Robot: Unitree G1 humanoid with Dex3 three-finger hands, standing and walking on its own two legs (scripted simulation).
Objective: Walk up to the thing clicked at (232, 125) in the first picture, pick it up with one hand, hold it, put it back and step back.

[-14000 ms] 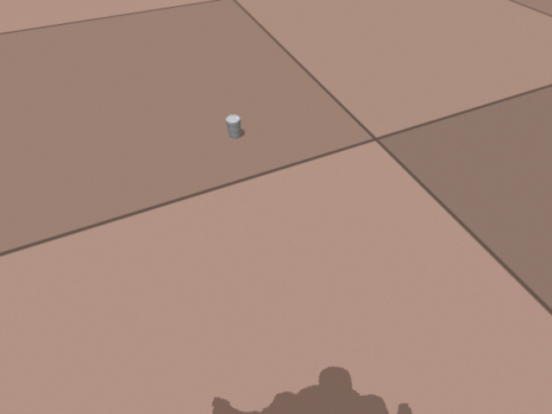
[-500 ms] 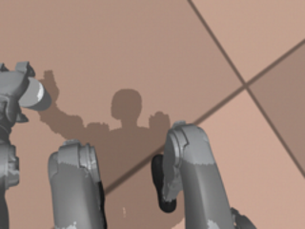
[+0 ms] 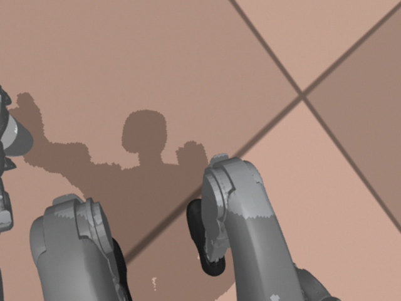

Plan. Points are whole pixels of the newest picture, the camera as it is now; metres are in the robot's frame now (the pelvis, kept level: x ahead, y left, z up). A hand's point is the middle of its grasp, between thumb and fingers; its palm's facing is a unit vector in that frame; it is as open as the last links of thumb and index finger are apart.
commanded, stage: rest palm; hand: left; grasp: from above
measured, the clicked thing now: (4, 136) +0.46 +0.30 -0.25
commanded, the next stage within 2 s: close in 0.28 s
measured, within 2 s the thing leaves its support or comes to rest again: neither
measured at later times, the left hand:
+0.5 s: hand out of the picture +0.44 +0.30 -0.21, palm faces -0.45 -0.11 -0.89, open 14.2 cm
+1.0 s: hand out of the picture +0.44 +0.30 -0.21, palm faces -0.45 -0.13 -0.88, open 14.2 cm
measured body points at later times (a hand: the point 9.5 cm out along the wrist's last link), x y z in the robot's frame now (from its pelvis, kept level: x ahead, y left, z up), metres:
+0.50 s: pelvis +0.00 +0.00 +0.00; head +0.24 +0.11 +0.36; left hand +0.46 +0.31 -0.16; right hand +0.05 -0.26 -0.08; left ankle +0.06 +0.12 -0.27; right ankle +0.11 -0.12 -0.27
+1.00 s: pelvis +0.00 +0.00 +0.00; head +0.25 +0.10 +0.36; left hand +0.46 +0.31 -0.16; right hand +0.04 -0.26 -0.08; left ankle +0.06 +0.12 -0.27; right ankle +0.11 -0.12 -0.27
